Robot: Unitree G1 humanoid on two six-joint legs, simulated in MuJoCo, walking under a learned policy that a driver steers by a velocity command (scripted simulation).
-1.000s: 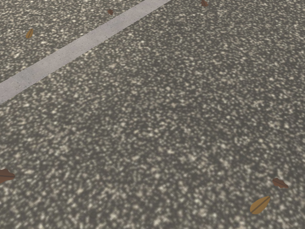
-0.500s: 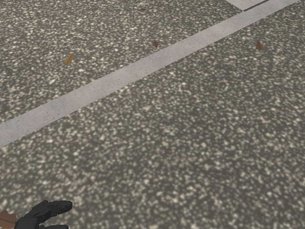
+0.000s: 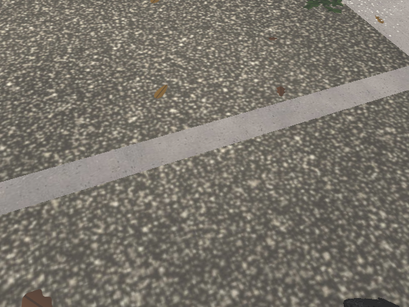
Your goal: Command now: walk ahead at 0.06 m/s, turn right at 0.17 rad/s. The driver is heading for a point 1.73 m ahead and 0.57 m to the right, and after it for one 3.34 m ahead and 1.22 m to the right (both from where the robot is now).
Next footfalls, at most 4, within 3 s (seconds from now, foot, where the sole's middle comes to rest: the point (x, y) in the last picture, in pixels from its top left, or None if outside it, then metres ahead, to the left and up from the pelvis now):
0.86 left None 0.12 0.07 -0.77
1.20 right None -0.04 -0.14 -0.77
2.46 right None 0.33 -0.34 -0.77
2.98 left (301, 245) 0.71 -0.29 -0.77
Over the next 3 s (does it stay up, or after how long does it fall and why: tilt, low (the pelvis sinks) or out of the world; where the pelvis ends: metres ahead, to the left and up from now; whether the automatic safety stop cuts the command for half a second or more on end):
stays up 0.52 -0.30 -0.01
